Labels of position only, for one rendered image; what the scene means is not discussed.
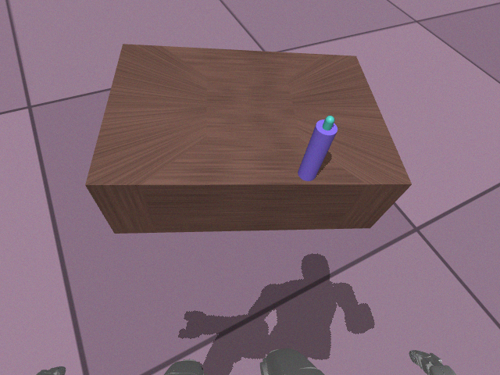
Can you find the bottle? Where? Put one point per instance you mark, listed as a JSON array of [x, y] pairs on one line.
[[319, 144]]

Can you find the right robot hand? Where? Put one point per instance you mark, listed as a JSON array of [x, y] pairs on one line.
[[430, 363]]

